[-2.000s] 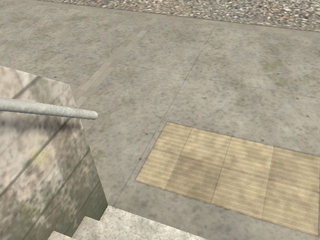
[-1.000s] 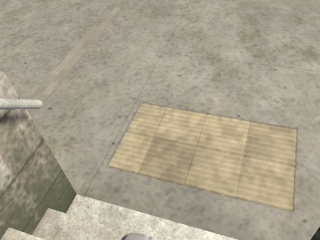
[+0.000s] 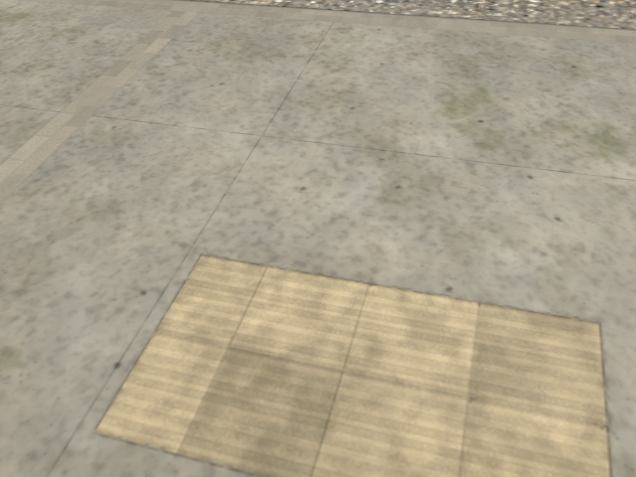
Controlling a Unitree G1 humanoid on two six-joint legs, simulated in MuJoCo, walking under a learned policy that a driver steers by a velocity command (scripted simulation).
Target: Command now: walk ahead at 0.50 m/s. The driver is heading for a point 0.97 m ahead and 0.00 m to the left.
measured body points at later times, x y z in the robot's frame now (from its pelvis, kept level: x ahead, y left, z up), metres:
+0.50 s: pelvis +0.29 +0.01 -0.23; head +0.30 +0.00 +0.22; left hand +0.42 +0.23 -0.36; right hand +0.17 -0.19 -0.38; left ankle +0.19 +0.10 -0.90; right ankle +0.47 -0.16 -0.90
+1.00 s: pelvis +0.62 -0.03 -0.39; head +0.64 -0.03 +0.06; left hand +0.57 +0.21 -0.54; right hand +0.86 -0.26 -0.47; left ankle +0.79 +0.10 -1.09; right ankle +0.52 -0.16 -1.12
